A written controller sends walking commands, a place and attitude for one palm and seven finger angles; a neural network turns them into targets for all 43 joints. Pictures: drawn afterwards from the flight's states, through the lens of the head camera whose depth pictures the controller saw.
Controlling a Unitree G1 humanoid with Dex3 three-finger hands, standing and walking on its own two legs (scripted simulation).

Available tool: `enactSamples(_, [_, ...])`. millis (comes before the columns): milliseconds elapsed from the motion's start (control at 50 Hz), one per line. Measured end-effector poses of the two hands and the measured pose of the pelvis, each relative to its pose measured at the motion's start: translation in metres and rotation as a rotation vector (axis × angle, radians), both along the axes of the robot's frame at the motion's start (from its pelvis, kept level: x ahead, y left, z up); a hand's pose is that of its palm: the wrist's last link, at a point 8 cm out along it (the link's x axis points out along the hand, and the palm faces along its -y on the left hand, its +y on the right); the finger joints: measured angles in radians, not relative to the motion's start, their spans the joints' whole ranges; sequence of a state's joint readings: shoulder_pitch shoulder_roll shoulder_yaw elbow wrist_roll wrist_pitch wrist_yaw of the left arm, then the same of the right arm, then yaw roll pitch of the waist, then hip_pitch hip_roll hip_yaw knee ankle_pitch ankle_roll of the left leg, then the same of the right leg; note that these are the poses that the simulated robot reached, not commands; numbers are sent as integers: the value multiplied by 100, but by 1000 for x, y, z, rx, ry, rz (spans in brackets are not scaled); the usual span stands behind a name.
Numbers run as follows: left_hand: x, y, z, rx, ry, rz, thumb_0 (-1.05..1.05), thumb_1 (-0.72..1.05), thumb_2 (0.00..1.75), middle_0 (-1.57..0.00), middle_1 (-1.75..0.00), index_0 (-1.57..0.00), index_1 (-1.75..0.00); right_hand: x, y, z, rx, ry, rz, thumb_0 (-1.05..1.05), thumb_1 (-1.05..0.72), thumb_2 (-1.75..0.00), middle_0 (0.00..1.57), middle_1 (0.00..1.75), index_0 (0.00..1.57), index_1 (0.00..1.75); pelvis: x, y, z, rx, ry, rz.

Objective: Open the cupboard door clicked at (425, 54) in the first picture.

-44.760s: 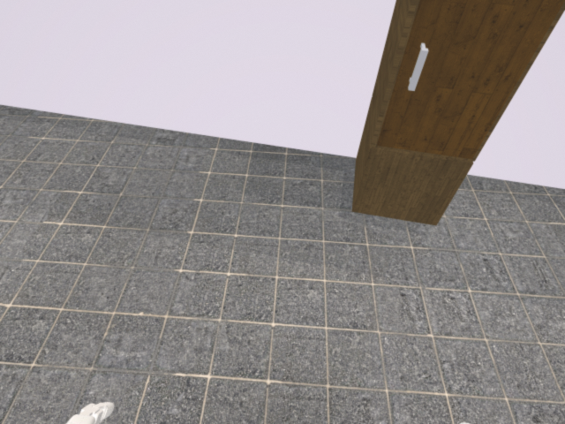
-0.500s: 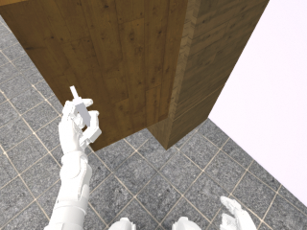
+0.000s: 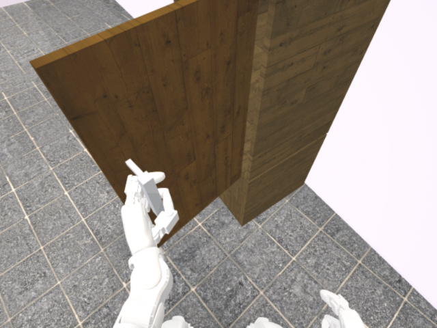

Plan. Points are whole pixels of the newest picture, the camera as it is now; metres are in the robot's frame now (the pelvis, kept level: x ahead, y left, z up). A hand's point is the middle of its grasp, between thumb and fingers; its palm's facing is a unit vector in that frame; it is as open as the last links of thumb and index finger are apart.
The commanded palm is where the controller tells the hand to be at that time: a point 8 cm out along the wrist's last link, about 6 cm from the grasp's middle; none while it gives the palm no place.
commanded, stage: open thumb and fingers to let go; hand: left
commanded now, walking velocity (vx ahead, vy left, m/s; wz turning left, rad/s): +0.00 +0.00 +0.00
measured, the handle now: (146, 189) +0.35 +0.15 +0.05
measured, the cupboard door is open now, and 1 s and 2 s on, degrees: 99 100 100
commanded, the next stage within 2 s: slide the hand sideways off the handle in 0.76 s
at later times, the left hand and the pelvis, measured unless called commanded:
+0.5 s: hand (164, 209) +0.32 +0.11 +0.04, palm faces +0.35 -0.94 +0.00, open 13.0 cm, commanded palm +0.28 +0.16 +0.04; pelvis -0.02 +0.01 +0.00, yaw +0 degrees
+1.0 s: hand (162, 227) +0.29 +0.11 +0.03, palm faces +0.00 -0.99 -0.16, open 16.1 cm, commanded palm +0.26 +0.16 +0.04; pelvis -0.03 +0.03 -0.01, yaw +0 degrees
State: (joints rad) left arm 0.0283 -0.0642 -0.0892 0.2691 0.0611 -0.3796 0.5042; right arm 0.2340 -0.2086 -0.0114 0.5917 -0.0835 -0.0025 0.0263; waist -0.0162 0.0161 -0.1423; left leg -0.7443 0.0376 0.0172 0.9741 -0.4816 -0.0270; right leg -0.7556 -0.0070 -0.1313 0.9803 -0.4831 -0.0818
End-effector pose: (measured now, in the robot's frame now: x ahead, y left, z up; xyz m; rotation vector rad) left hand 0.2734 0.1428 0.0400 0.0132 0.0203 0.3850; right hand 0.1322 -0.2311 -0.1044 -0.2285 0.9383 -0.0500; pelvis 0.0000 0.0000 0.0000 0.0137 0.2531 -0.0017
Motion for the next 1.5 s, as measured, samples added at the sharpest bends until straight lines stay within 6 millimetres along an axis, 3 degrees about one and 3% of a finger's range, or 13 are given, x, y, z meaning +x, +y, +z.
enactSamples(160, [7,10,-2,25,-1,11,1,56,75,-35,-131,-36,-131,3,-6,-5,-1,-11,-3,1,-91,-90,20,30,20,30,-10,-9,-2,8,-3,8])
enactSamples(440, [7,14,-3,-10,-18,-26,1,-22,42,-33,-123,-34,-122,-5,6,-4,4,-13,-4,1,-91,-90,20,30,20,30,-16,1,-1,1,-6,4])
enactSamples(580, [6,13,-3,-15,-24,-34,0,-43,33,-30,-106,-30,-105,-12,16,-4,11,-12,-7,1,-91,-90,20,30,20,30,-18,11,-2,-5,-7,-4])
enactSamples(840, [-3,3,-1,-8,-25,-68,-1,-50,30,-24,-54,-24,-53,-13,33,0,23,-33,0,1,-91,-90,20,30,20,30,-21,23,-3,-15,-19,-12])
enactSamples(900, [-4,5,-1,7,-26,-80,-1,-50,30,-27,-50,-26,-50,-12,36,1,22,-40,5,1,-91,-90,20,30,20,30,-23,24,-4,-15,-21,-11])
enactSamples(1000, [-7,24,-1,149,-30,-392,-1,-50,30,-24,-42,-17,-41,-14,34,2,10,-54,-1,1,-90,-90,21,30,20,30,-25,25,-6,-18,-28,-4])
enactSamples(1080, [-8,33,3,77,-6,-551,-1,-50,30,-20,-36,-13,-36,-15,31,5,6,-81,-26,1,-91,-90,21,30,20,30,-28,31,-4,-29,-49,1])
enactSamples(1180, [-15,31,4,-82,-20,-500,-1,-50,30,-16,-33,-14,-32,-12,33,14,7,-119,-30,1,-91,-90,20,30,20,30,-26,36,-1,-25,-45,-6])
enactSamples(1280, [-29,28,2,-32,-40,-479,-1,-50,30,-12,-30,-14,-31,-4,38,18,18,-150,-2,1,-91,-90,20,30,20,30,-24,38,-6,-20,-31,-13])
enactSamples(1500, [-51,52,-4,7,8,-471,-1,-50,30,-14,-30,-14,-29,14,49,13,34,-178,14,1,-90,-90,20,30,20,30,-21,38,-12,-31,-25,-7])
